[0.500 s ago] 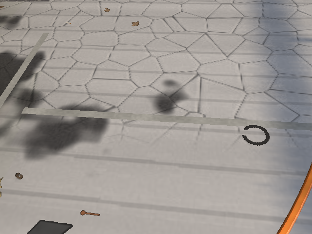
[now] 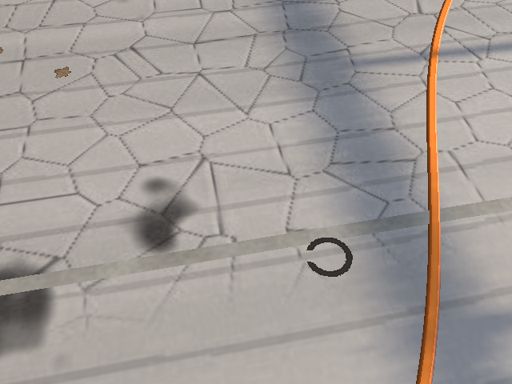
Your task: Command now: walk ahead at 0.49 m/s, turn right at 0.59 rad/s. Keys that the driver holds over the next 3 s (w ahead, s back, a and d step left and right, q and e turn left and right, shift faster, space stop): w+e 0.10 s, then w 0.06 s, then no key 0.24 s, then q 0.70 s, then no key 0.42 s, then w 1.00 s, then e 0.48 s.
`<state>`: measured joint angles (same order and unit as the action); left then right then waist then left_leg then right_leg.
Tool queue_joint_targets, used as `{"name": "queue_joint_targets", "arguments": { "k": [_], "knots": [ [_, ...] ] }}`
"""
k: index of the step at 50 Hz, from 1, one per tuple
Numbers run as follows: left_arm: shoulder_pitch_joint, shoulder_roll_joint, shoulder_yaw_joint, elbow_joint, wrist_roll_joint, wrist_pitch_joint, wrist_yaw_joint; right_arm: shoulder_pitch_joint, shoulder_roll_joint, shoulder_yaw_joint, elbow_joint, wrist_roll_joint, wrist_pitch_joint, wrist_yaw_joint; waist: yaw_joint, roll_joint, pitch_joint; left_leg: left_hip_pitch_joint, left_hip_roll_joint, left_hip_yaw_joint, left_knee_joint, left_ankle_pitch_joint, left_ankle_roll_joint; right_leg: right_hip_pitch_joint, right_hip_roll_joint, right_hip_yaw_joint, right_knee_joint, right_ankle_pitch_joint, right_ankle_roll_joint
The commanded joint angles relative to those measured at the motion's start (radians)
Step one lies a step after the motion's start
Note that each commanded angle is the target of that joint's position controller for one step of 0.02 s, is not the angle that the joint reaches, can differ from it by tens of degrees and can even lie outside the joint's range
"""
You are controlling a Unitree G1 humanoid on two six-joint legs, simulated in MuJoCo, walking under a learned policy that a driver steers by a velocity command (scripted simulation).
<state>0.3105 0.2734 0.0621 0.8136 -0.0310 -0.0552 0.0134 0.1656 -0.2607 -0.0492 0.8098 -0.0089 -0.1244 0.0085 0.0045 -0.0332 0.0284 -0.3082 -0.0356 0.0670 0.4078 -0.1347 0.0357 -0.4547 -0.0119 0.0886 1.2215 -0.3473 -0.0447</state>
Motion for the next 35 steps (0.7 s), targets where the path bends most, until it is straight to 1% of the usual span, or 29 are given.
{"name": "queue_joint_targets", "arguments": {
  "k": [1, 2, 3, 5, 7, 8, 10, 12, 13, 14, 15, 16, 17, 18, 19, 20, 21, 22, 23, 24, 25, 26, 27, 29, 30, 32, 35],
  "knots": [
    [0.033, 0.030, 0.012, -0.080, -0.004, 0.005, -0.006, 0.027, -0.085, -0.024, -0.023, 0.001, -0.016, 0.003, 0.002, 0.104, -0.043, 0.157, 0.286, -0.253, -0.256, 0.050, 0.168, -0.178, -0.119, 0.029, -0.004, 0.062, 0.005],
    [0.010, 0.025, 0.011, -0.097, -0.001, 0.011, -0.006, 0.032, -0.097, -0.029, -0.014, 0.005, -0.021, 0.005, 0.002, 0.098, -0.026, 0.149, 0.292, -0.221, -0.271, 0.084, 0.177, -0.206, -0.129, 0.028, -0.027, 0.078, 0.007],
    [-0.016, 0.025, 0.010, -0.116, 0.004, 0.014, -0.005, 0.037, -0.113, -0.034, -0.007, 0.007, -0.022, 0.004, 0.001, 0.087, -0.016, 0.153, 0.300, -0.193, -0.280, 0.120, 0.184, -0.237, -0.135, 0.029, -0.057, 0.105, 0.011],
    [-0.058, 0.030, 0.008, -0.143, 0.008, 0.013, -0.008, 0.050, -0.135, -0.042, 0.003, 0.004, -0.018, 0.002, -0.005, 0.074, -0.010, 0.178, 0.304, -0.133, -0.287, 0.174, 0.188, -0.283, -0.139, 0.031, -0.134, 0.183, 0.021],
    [-0.104, 0.023, 0.001, -0.159, 0.009, 0.003, -0.018, 0.072, -0.146, -0.043, 0.016, 0.005, -0.011, 0.001, -0.021, 0.066, -0.007, 0.193, 0.283, -0.074, -0.285, 0.209, 0.179, -0.270, -0.127, 0.020, -0.261, 0.281, 0.018],
    [-0.138, 0.015, -0.004, -0.168, 0.010, -0.003, -0.025, 0.081, -0.150, -0.042, 0.021, 0.008, -0.007, 0.002, -0.033, 0.065, 0.000, 0.194, 0.271, -0.044, -0.282, 0.216, 0.171, -0.250, -0.118, 0.001, -0.334, 0.325, 0.014],
    [-0.217, 0.004, -0.013, -0.193, 0.019, -0.013, -0.038, 0.086, -0.158, -0.037, 0.027, 0.014, 0.006, -0.001, -0.052, 0.063, 0.028, 0.176, 0.248, 0.018, -0.246, 0.328, 0.152, -0.185, -0.086, -0.066, -0.476, 0.381, 0.012],
    [-0.268, 0.006, -0.014, -0.220, 0.021, -0.018, -0.051, 0.127, -0.177, -0.036, 0.045, 0.024, 0.019, -0.004, -0.070, 0.084, 0.016, 0.217, 0.263, 0.023, -0.196, 0.432, 0.136, -0.135, -0.057, -0.102, -0.554, 0.379, 0.009],
    [-0.274, 0.016, -0.011, -0.231, 0.020, -0.019, -0.055, 0.136, -0.187, -0.037, 0.054, 0.030, 0.026, -0.005, -0.065, 0.102, 0.005, 0.251, 0.275, 0.019, -0.164, 0.466, 0.123, -0.117, -0.045, -0.105, -0.585, 0.353, -0.001],
    [-0.263, 0.032, -0.005, -0.236, 0.022, -0.019, -0.058, 0.133, -0.198, -0.038, 0.059, 0.036, 0.034, -0.008, -0.049, 0.120, -0.010, 0.283, 0.284, 0.018, -0.120, 0.509, 0.109, -0.090, -0.028, -0.109, -0.616, 0.315, -0.016],
    [-0.216, 0.054, 0.006, -0.229, 0.029, -0.020, -0.058, 0.116, -0.210, -0.041, 0.060, 0.042, 0.040, -0.011, -0.012, 0.132, -0.042, 0.299, 0.278, 0.025, -0.047, 0.578, 0.088, -0.018, -0.002, -0.121, -0.664, 0.304, -0.035],
    [-0.111, 0.087, 0.024, -0.195, 0.038, -0.022, -0.055, 0.104, -0.207, -0.039, 0.060, 0.045, 0.046, -0.015, 0.048, 0.119, -0.098, 0.293, 0.246, 0.045, 0.079, 0.618, 0.060, 0.124, 0.033, -0.139, -0.741, 0.371, -0.059],
    [-0.013, 0.154, 0.049, -0.168, 0.043, -0.020, -0.042, 0.133, -0.175, -0.027, 0.056, 0.031, 0.045, -0.018, 0.081, 0.071, -0.165, 0.198, 0.191, 0.080, 0.257, 0.511, 0.014, 0.317, 0.006, -0.102, -0.748, 0.616, -0.085],
    [0.086, 0.248, 0.063, -0.166, 0.067, -0.011, -0.023, 0.175, -0.101, 0.002, 0.021, -0.017, 0.034, -0.013, 0.081, -0.130, -0.306, -0.099, 0.094, 0.102, 0.611, -0.033, -0.048, 0.654, -0.249, 0.192, -0.639, 1.128, -0.197],
    [0.073, 0.217, 0.038, -0.173, 0.069, -0.007, -0.026, 0.310, -0.053, 0.027, 0.061, 0.000, 0.028, 0.003, 0.024, -0.241, -0.505, -0.234, 0.025, -0.070, 0.856, -0.565, -0.078, 0.792, -0.446, 0.475, -0.697, 1.259, -0.366],
    [0.048, 0.150, 0.025, -0.176, 0.052, 0.001, -0.039, 0.286, -0.146, 0.001, 0.082, 0.027, 0.037, 0.010, 0.051, -0.103, -0.501, -0.230, 0.079, -0.165, 0.898, -0.532, -0.076, 0.694, -0.385, 0.398, -0.730, 1.108, -0.339],
    [-0.025, 0.114, 0.015, -0.174, 0.040, 0.003, -0.042, 0.196, -0.137, 0.001, 0.057, 0.047, 0.050, 0.009, 0.036, -0.067, -0.352, -0.302, 0.110, -0.138, 0.876, -0.498, -0.073, 0.585, -0.333, 0.271, -0.756, 0.951, -0.290],
    [-0.090, 0.081, 0.005, -0.169, 0.034, -0.001, -0.043, 0.146, -0.114, 0.003, 0.056, 0.039, 0.065, -0.003, 0.014, -0.001, -0.251, -0.301, 0.142, -0.131, 0.802, -0.442, -0.076, 0.446, -0.286, 0.197, -0.802, 0.815, -0.244],
    [-0.146, 0.058, -0.003, -0.167, 0.040, -0.006, -0.044, 0.139, -0.112, -0.002, 0.061, 0.031, 0.088, -0.017, -0.019, -0.009, -0.200, -0.230, 0.164, -0.136, 0.732, -0.387, -0.081, 0.310, -0.255, 0.135, -0.851, 0.724, -0.215],
    [-0.182, 0.068, 0.001, -0.156, 0.057, -0.010, -0.044, 0.173, -0.096, -0.002, 0.077, 0.026, 0.108, -0.025, -0.052, -0.034, -0.180, -0.119, 0.153, -0.119, 0.699, -0.318, -0.091, 0.181, -0.232, 0.077, -0.897, 0.684, -0.205],
    [-0.203, 0.067, 0.003, -0.148, 0.070, -0.016, -0.041, 0.203, -0.078, -0.002, 0.089, 0.023, 0.121, -0.032, -0.070, -0.053, -0.175, -0.058, 0.142, -0.111, 0.656, -0.283, -0.099, 0.121, -0.222, 0.037, -0.924, 0.646, -0.207],
    [-0.220, 0.063, 0.002, -0.140, 0.075, -0.022, -0.037, 0.213, -0.071, -0.002, 0.092, 0.021, 0.128, -0.040, -0.078, -0.068, -0.168, -0.029, 0.134, -0.106, 0.611, -0.269, -0.103, 0.091, -0.219, 0.006, -0.938, 0.618, -0.210],
    [-0.228, 0.072, 0.006, -0.135, 0.075, -0.024, -0.029, 0.194, -0.076, -0.005, 0.083, 0.018, 0.133, -0.047, -0.074, -0.076, -0.159, -0.032, 0.128, -0.102, 0.576, -0.256, -0.103, 0.088, -0.223, -0.007, -0.947, 0.580, -0.213],
    [-0.213, 0.104, 0.018, -0.119, 0.062, -0.017, -0.008, 0.133, -0.089, -0.011, 0.052, 0.014, 0.140, -0.053, -0.046, -0.080, -0.149, -0.076, 0.129, -0.097, 0.538, -0.226, -0.092, 0.126, -0.250, -0.002, -0.965, 0.454, -0.220],
    [-0.201, 0.115, 0.023, -0.110, 0.057, -0.010, 0.003, 0.104, -0.097, -0.014, 0.036, 0.016, 0.144, -0.052, -0.031, -0.079, -0.140, -0.104, 0.133, -0.096, 0.532, -0.219, -0.087, 0.145, -0.267, 0.008, -0.980, 0.366, -0.223],
    [-0.188, 0.122, 0.028, -0.097, 0.049, 0.005, 0.020, 0.061, -0.102, -0.021, 0.007, 0.019, 0.153, -0.048, -0.012, -0.078, -0.115, -0.151, 0.138, -0.091, 0.522, -0.230, -0.078, 0.177, -0.292, 0.023, -1.001, 0.233, -0.224],
    [-0.193, 0.127, 0.033, -0.086, 0.042, 0.024, 0.034, 0.036, -0.092, -0.025, -0.020, 0.020, 0.159, -0.039, -0.002, -0.070, -0.099, -0.155, 0.129, -0.065, 0.471, -0.259, -0.066, 0.218, -0.307, 0.005, -0.993, 0.204, -0.214]
  ]
}}
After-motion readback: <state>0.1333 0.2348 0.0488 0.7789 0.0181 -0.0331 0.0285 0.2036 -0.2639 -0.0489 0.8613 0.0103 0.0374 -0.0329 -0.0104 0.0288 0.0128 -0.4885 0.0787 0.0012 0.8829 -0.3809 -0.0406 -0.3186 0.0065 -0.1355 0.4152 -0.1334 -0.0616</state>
